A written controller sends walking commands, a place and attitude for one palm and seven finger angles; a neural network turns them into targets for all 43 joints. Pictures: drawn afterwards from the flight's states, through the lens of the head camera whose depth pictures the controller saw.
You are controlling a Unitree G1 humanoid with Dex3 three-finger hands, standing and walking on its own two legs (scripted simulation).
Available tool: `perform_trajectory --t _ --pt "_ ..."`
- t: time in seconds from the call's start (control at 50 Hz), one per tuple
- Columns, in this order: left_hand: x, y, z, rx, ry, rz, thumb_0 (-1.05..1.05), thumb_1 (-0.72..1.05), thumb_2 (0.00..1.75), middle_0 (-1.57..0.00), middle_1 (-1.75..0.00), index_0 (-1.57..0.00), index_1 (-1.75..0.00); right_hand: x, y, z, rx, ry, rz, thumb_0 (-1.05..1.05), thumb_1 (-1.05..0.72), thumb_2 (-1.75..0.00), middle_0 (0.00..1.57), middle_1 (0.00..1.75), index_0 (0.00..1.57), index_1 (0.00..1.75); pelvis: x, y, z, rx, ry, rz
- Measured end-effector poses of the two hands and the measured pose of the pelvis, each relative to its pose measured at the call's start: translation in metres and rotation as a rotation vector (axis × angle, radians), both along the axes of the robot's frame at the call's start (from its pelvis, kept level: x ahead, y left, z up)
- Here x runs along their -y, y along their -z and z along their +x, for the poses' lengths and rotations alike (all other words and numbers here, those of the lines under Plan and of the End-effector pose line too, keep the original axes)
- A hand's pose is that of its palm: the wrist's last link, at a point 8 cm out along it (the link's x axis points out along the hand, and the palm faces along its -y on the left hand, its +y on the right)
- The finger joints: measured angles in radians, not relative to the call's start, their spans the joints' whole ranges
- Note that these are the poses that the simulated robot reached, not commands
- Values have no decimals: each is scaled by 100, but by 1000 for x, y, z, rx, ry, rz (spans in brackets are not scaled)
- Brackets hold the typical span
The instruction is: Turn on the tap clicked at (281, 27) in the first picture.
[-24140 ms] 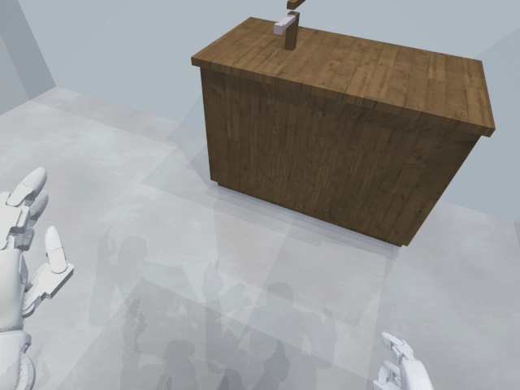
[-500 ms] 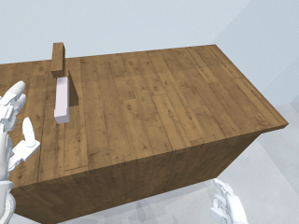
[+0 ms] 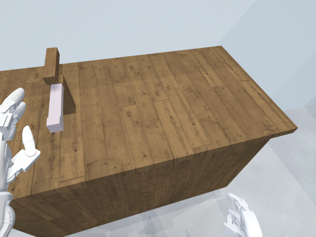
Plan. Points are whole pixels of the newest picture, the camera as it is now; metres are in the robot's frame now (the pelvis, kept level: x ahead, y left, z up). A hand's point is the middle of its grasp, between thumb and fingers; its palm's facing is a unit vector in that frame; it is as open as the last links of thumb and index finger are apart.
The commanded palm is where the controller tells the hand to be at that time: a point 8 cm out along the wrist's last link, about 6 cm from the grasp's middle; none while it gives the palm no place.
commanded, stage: shuffle to correct the standing spot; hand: left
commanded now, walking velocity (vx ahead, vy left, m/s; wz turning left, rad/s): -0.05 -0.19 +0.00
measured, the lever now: (55, 124) +0.33 +0.28 +0.10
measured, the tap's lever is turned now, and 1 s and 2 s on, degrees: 0 0 0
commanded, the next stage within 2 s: come to a stop and stand still in 0.02 s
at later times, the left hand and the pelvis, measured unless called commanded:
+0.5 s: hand (53, 155) +0.22 +0.22 +0.15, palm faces +0.38 -0.83 -0.41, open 7.4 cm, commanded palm +0.17 +0.26 +0.17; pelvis +0.01 -0.03 +0.00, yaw +1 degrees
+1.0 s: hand (16, 157) +0.21 +0.28 +0.15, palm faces +0.41 -0.82 -0.39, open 7.4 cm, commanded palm +0.15 +0.30 +0.17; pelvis -0.01 +0.02 -0.01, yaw +0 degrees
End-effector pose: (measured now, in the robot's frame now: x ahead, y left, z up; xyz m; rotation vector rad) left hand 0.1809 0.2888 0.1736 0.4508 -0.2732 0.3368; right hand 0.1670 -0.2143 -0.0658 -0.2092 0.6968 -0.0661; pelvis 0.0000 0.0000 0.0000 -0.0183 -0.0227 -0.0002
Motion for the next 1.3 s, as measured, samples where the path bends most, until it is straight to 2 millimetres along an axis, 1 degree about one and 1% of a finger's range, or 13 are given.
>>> perform_trajectory --t 0.12,0.28,0.46,0.54,0.6,0.66,0.7,0.76,0.8,0.88,1.0,1.1,1.3 --pt "19 -1 3 -11 17 4 2 89 90 -20 -30 -21 -30 11 1 3 5 -4 20 1 -91 -90 20 30 20 30 15 0 1 -9 1 -3" --pt "39 0 3 -50 17 8 2 89 90 -21 -30 -21 -30 39 6 6 -5 19 4 1 -91 -90 20 30 20 30 30 2 5 -12 -5 -9" --pt "32 2 0 -76 -31 7 2 89 90 -21 -30 -21 -30 52 11 10 -25 49 -29 1 -91 -90 20 30 20 30 28 3 11 -7 -17 -4" --pt "25 4 2 -69 -45 -2 2 89 90 -21 -30 -21 -30 45 10 13 -24 45 -31 1 -91 -90 20 30 20 30 24 3 12 -3 -18 0" --pt "-4 -20 16 22 -61 143 2 88 89 -21 -30 -21 -30 35 12 13 -42 -16 -55 1 -91 -90 20 30 20 30 22 5 6 -5 -21 -4" --pt "-25 -35 27 108 -102 135 2 89 90 -21 -30 -21 -30 25 12 13 -34 -37 -24 1 -91 -90 20 30 20 30 15 6 -1 -1 6 7" --pt "-17 -30 28 100 -66 101 2 89 90 -20 -30 -21 -30 18 9 12 3 -22 12 1 -91 -90 20 30 20 30 7 6 -3 0 21 10" --pt "7 -10 22 14 50 61 2 90 90 -20 -30 -20 -30 7 5 6 44 6 37 1 -91 -90 20 30 20 30 -4 7 -3 2 30 7" --pt "14 4 15 -49 107 46 2 90 90 -20 -30 -20 -30 1 4 1 45 23 35 1 -91 -90 20 30 20 30 -8 7 -3 3 31 6" --pt "0 19 1 -99 93 31 2 89 89 -21 -30 -21 -30 -11 4 -10 13 24 9 1 -91 -90 20 30 20 30 -14 7 -6 8 20 0" --pt "-33 6 -12 8 -38 23 2 89 89 -21 -30 -21 -30 -24 8 -16 -28 -37 -20 1 -91 -90 20 30 20 30 -21 6 -11 16 1 -12" --pt "-32 2 -13 69 -38 -9 2 89 90 -20 -30 -21 -30 -31 4 -11 -3 -57 -20 1 -91 -90 20 30 21 30 -27 5 -12 15 1 -14" --pt "-29 10 -5 11 9 -1 2 89 90 -21 -30 -21 -30 -34 -7 3 46 -40 -12 1 -91 -90 20 30 21 30 -27 3 -8 5 3 -16"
